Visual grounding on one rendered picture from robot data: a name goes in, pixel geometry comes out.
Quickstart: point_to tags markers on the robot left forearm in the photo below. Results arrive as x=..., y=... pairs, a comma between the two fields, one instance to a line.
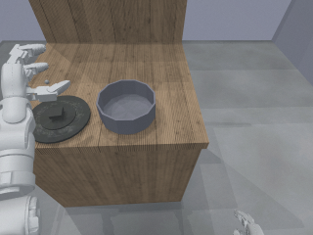
x=17, y=148

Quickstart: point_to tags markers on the pot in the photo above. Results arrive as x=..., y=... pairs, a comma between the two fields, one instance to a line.
x=126, y=106

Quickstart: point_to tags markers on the robot right hand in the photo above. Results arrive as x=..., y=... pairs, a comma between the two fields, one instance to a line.
x=248, y=223

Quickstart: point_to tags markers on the table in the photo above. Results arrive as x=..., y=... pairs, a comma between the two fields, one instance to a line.
x=93, y=43

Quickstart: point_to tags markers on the robot left upper arm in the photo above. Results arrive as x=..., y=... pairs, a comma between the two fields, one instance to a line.
x=20, y=216

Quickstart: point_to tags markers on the robot left hand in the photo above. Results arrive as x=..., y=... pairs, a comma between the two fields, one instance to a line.
x=16, y=74

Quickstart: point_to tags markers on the knob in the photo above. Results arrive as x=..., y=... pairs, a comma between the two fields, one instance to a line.
x=57, y=112

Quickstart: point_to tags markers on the lid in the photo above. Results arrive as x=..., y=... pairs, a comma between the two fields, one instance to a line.
x=51, y=131

